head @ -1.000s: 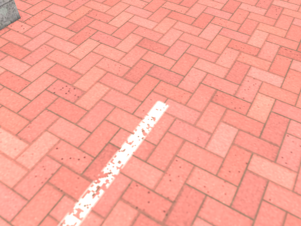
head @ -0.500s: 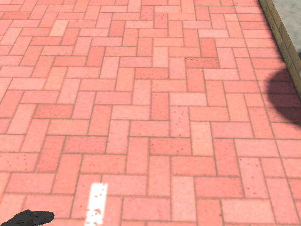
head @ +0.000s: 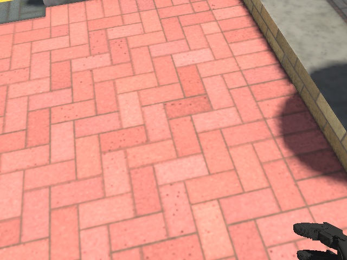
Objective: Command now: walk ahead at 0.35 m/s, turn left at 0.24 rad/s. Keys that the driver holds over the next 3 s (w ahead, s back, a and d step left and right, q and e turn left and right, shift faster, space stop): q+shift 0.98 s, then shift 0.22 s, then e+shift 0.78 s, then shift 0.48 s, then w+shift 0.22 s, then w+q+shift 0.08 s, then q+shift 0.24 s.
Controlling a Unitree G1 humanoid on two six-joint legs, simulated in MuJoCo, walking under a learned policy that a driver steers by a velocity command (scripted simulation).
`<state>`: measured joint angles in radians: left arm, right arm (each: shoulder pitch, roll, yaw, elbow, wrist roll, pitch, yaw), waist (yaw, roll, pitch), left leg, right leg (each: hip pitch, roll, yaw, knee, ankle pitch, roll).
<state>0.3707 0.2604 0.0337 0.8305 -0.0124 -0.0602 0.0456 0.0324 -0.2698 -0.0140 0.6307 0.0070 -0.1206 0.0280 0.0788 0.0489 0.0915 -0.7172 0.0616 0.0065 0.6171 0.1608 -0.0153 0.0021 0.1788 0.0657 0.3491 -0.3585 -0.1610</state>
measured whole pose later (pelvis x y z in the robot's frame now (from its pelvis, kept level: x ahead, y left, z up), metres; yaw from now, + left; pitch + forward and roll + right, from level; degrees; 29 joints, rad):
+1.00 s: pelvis +0.29 +0.00 +0.01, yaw +53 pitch +2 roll -2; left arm 0.11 0.28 0.08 0.71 0.00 0.01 0.03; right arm 0.16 -0.31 -0.07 0.55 0.02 0.09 0.01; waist 0.01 0.03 0.07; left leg -0.45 0.09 0.03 0.82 -0.34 -0.07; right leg -0.24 -0.09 -0.22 0.45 -0.23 0.01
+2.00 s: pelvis +0.33 +0.05 +0.01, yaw +26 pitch +3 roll +2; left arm 0.16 0.34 0.10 0.58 -0.03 0.06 0.04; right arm 0.05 -0.30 -0.09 0.70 0.01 -0.03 -0.01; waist 0.01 0.01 0.04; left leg -0.42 -0.10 -0.16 0.64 -0.30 -0.08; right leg -0.28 0.15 0.34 0.53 -0.26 -0.04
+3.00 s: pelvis +0.48 +0.17 +0.01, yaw +28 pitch +2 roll -1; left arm 0.22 0.32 0.04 0.64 0.02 -0.10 0.00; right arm 0.30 -0.30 -0.04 0.70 0.01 -0.05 0.02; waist -0.02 -0.03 0.04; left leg -0.24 -0.09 -0.05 0.43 -0.21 0.10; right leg -0.51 -0.02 0.05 1.11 -0.35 0.04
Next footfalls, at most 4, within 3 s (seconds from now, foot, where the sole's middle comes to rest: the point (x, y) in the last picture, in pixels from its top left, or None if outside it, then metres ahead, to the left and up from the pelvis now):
0.08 left None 0.31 0.09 -0.77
0.56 right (218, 257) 0.43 -0.06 -0.77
1.06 left None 0.21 0.11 -0.77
1.54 right None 0.40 -0.02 -0.77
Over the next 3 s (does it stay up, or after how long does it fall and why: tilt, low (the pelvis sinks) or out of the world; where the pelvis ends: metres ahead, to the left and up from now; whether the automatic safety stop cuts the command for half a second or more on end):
stays up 0.48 0.17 0.01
